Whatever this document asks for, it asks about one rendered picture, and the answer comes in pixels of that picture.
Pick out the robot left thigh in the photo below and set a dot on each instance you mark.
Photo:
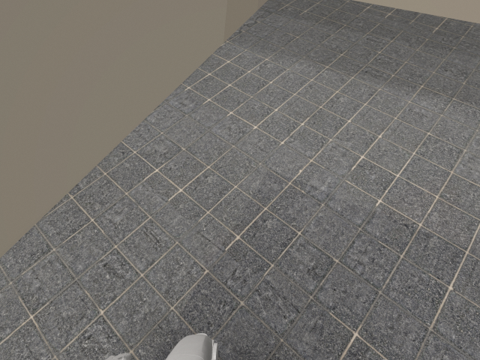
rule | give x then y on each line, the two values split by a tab
195	347

